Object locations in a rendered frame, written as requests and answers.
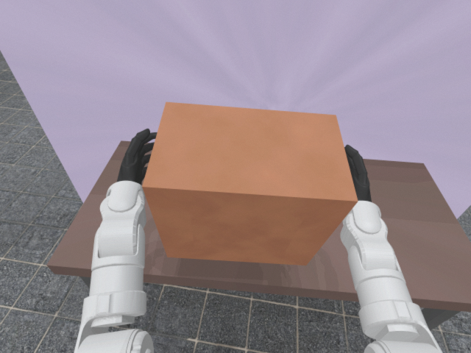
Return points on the carton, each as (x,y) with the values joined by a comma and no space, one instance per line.
(247,185)

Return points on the left robot forearm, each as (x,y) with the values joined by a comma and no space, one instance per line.
(117,279)

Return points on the robot right hand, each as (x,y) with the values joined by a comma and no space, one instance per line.
(359,174)

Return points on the robot left upper arm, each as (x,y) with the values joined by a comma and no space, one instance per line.
(125,341)

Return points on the right robot forearm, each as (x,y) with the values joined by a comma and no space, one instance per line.
(387,311)

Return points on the robot left hand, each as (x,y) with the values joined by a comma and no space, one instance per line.
(132,166)

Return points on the table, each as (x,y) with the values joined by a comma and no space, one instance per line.
(431,248)

